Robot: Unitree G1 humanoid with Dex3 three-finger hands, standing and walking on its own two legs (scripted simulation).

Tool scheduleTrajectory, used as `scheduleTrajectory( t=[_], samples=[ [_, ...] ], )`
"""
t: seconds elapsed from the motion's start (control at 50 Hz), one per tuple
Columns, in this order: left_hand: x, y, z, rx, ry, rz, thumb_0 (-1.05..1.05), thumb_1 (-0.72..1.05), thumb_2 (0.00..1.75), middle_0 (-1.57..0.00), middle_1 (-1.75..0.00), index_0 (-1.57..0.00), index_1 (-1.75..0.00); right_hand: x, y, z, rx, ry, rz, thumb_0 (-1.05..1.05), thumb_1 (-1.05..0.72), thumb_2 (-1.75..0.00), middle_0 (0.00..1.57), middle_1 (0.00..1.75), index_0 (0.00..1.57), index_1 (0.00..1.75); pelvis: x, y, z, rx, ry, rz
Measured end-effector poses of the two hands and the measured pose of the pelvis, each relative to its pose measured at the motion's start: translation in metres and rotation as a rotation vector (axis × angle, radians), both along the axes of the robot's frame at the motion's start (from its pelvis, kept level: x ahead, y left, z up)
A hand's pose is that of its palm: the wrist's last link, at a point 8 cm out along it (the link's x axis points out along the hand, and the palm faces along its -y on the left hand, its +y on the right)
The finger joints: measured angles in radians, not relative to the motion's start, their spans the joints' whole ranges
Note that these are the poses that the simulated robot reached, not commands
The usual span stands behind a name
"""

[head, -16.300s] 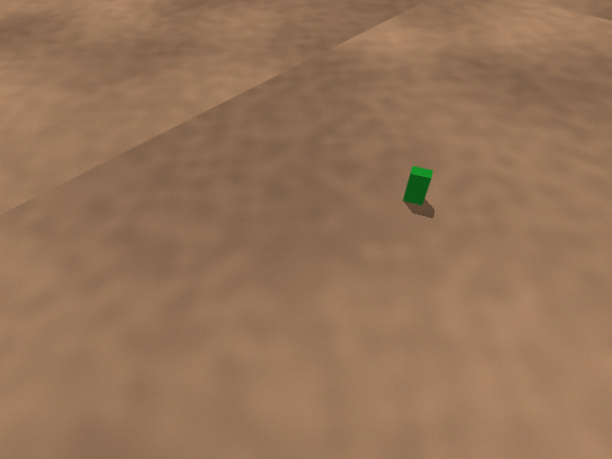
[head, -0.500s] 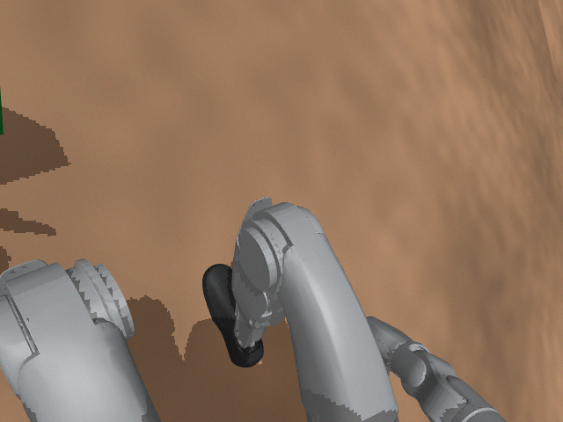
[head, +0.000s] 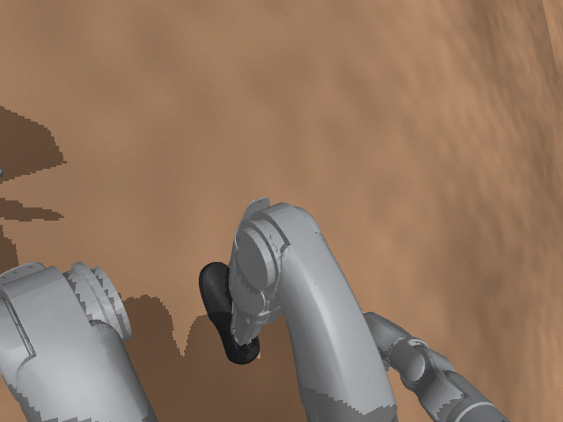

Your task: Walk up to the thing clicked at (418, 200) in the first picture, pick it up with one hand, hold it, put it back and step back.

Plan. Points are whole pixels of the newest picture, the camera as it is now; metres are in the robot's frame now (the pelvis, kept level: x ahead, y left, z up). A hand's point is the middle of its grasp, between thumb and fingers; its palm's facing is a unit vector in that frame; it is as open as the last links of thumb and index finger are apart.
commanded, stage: close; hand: left
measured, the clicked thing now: out of the picture +0.53 +0.25 -0.23
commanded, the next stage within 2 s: settle in 1.20 s
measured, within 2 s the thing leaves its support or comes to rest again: leaves its support in 1.52 s
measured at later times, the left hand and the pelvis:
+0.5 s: hand out of the picture +0.50 +0.27 -0.18, palm faces +0.26 -0.97 -0.04, open 12.3 cm; pelvis +0.00 +0.00 +0.01, yaw +0 degrees
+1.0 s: hand out of the picture +0.50 +0.27 -0.18, palm faces +0.27 -0.96 -0.04, open 9.5 cm; pelvis +0.00 +0.00 +0.01, yaw +0 degrees
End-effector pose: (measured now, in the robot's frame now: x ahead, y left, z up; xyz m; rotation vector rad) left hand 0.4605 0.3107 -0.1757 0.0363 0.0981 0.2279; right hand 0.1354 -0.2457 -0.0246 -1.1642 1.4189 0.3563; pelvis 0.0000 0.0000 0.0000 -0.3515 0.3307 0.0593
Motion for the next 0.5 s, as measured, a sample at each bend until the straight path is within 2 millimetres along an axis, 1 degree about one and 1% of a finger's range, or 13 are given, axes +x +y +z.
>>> scheduleTrajectory(
  t=[0.24, 0.5],
  samples=[
    [0.003, 0.0044, 0.0, 0.001, 0.005, 0.022, -0.01, -0.23, 0.24, -0.27, -0.25, -0.26, -0.24, -0.0039, 0.0012, 0.0008, -0.001, 0.018, -0.018, -0.01, -0.88, -0.89, 0.21, 0.29, 0.2, 0.3, 0.0017, 0.0009, 0.0036, -0.001, 0.019, -0.002],
    [0.006, 0.0048, -0.0019, -0.005, 0.006, 0.035, 0.0, 0.0, 0.37, -0.41, -0.37, -0.4, -0.36, 0.0015, -0.0007, 0.0057, -0.02, 0.02, -0.012, -0.01, -0.88, -0.89, 0.21, 0.29, 0.2, 0.3, 0.0037, 0.0012, 0.0064, -0.006, 0.03, -0.003]
  ],
)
